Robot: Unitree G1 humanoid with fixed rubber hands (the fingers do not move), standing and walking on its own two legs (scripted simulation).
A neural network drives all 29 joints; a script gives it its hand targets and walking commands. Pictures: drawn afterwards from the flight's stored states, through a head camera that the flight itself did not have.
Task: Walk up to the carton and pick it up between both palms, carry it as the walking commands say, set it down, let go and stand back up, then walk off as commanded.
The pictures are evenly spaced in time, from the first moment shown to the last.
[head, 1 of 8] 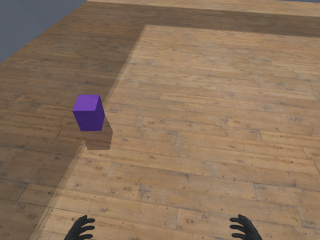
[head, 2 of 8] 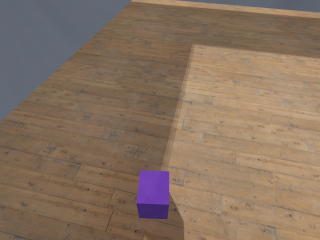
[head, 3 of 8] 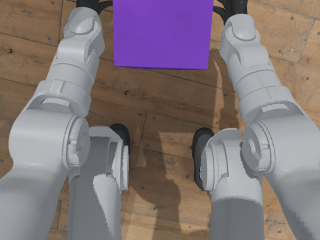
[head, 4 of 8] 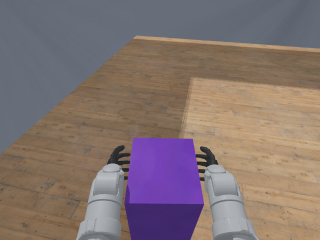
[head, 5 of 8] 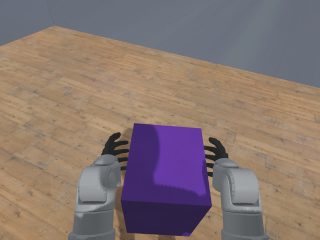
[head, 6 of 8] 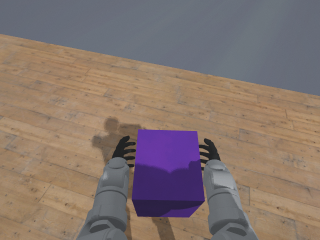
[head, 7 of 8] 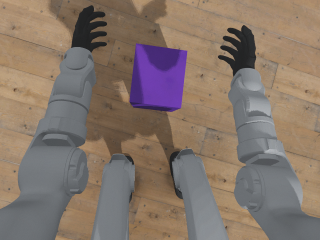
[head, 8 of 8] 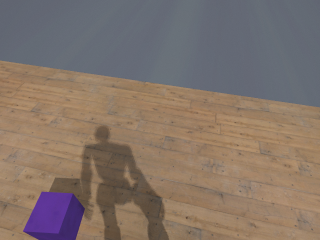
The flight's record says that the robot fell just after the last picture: no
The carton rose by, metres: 0.68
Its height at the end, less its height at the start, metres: +0.00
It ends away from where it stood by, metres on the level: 2.81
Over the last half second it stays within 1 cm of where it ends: yes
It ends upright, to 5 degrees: yes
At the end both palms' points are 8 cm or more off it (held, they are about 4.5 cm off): yes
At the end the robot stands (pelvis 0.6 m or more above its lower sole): yes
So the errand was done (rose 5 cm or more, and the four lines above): yes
